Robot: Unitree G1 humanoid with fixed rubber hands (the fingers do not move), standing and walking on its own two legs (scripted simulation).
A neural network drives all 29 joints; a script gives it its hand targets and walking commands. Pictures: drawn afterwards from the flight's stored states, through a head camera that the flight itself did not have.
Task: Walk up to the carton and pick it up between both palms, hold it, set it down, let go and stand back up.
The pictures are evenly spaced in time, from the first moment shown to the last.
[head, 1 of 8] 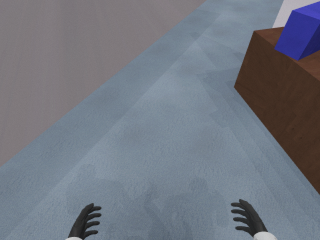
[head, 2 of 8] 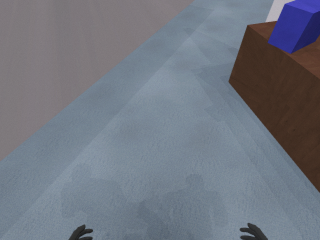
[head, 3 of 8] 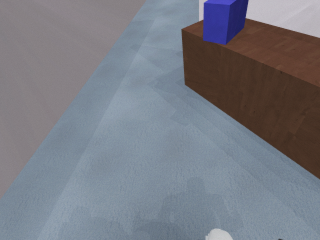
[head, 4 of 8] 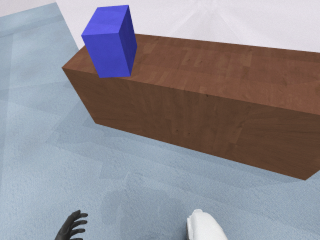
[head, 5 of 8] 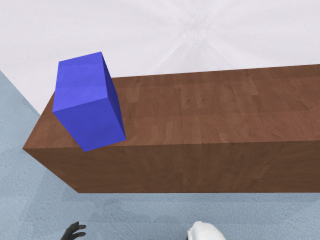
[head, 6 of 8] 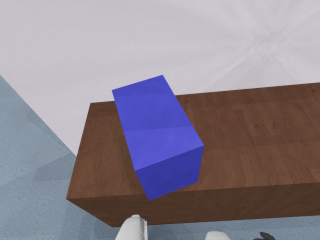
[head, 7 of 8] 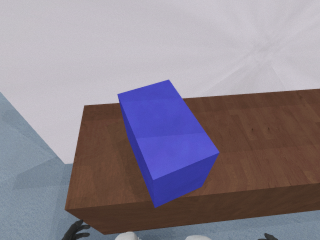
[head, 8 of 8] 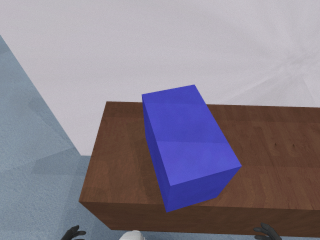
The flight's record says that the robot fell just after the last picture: no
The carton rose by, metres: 0.00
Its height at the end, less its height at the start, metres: +0.00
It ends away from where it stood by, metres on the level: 0.00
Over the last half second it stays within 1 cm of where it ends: yes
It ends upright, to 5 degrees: yes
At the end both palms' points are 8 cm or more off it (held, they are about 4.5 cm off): yes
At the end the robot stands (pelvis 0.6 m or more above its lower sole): yes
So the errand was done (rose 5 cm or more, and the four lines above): no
